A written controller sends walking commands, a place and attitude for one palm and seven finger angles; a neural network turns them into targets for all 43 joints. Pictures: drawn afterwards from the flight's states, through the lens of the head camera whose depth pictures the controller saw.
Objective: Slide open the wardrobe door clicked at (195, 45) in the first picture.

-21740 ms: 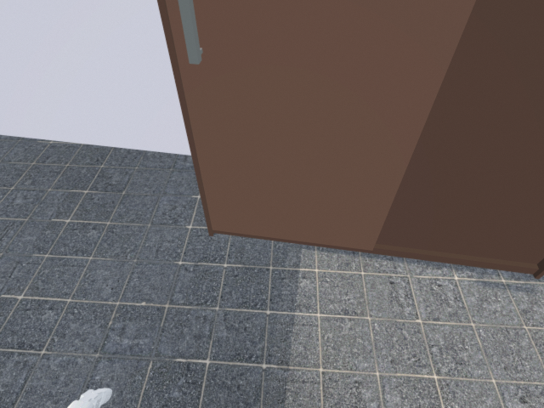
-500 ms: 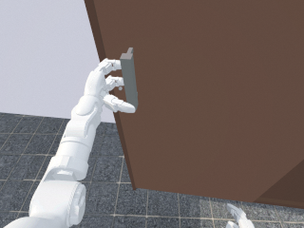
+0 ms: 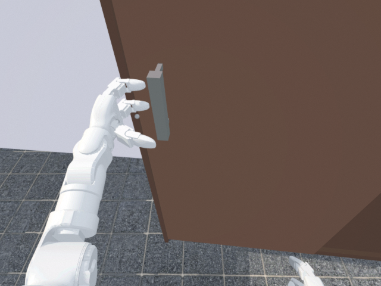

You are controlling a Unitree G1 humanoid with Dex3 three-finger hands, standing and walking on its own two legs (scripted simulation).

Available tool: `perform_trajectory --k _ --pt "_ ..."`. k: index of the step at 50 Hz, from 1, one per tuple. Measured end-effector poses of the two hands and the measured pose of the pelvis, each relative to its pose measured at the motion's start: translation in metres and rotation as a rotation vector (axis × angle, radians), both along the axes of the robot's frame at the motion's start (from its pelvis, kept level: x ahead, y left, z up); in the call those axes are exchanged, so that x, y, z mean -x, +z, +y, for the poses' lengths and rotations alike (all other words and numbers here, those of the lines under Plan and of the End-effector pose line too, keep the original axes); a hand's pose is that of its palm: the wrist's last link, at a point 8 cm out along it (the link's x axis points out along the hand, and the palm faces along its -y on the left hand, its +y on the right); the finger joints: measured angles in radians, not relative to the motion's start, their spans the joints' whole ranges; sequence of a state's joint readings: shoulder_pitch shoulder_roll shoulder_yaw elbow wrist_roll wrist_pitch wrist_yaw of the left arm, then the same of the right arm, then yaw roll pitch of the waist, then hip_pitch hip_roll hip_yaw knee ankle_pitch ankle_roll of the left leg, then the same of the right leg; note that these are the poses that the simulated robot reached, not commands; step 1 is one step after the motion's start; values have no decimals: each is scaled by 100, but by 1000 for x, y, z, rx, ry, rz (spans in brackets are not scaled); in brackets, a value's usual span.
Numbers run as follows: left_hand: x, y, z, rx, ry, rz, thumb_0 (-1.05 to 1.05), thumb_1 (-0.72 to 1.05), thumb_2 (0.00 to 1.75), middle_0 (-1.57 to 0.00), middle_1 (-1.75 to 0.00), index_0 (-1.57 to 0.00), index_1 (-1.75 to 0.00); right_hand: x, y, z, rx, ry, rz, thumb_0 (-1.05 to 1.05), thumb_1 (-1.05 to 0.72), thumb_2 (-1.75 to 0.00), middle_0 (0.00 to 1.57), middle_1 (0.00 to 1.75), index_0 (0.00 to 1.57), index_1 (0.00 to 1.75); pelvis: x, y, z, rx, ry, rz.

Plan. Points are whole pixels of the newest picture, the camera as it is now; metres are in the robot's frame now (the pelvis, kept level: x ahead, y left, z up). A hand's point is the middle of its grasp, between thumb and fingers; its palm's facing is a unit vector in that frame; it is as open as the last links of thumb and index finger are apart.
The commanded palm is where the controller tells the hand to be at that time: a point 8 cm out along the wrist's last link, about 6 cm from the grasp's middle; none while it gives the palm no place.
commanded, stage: move the hooked fingers beside the handle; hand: left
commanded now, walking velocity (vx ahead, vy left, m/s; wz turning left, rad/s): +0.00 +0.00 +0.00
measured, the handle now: (161, 103) +0.46 +0.09 +0.17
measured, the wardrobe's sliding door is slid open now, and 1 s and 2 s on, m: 0.00 0.00 0.00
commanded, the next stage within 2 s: none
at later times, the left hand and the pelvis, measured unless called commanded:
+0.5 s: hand (129, 120) +0.39 +0.15 +0.17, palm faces -0.04 -1.00 -0.01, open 14.0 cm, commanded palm +0.37 +0.20 +0.17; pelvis +0.00 +0.00 +0.00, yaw +0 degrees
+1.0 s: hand (118, 121) +0.38 +0.16 +0.18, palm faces -0.05 -1.00 -0.01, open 14.0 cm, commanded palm +0.36 +0.21 +0.17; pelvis +0.00 +0.00 +0.00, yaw +0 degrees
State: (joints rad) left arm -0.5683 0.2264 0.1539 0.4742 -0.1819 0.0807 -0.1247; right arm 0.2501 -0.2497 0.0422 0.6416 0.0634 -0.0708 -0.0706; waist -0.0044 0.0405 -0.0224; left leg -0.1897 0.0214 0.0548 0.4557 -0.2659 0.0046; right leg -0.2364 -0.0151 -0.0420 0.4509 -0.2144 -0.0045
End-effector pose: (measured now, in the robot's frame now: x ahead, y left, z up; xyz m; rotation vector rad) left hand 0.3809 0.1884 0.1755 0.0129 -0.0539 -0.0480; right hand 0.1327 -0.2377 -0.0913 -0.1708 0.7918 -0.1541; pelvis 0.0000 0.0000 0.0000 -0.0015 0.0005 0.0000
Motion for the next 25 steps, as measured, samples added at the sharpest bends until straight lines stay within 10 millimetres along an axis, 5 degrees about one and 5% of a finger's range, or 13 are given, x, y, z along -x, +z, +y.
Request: perform_trajectory --k 25 --pt "7 -5 16 -1 10 57 -1 -50 30 -30 -120 -30 -120 -9 4 7 0 19 -14 1 -91 -90 20 30 20 30 2 0 2 1 5 -4"
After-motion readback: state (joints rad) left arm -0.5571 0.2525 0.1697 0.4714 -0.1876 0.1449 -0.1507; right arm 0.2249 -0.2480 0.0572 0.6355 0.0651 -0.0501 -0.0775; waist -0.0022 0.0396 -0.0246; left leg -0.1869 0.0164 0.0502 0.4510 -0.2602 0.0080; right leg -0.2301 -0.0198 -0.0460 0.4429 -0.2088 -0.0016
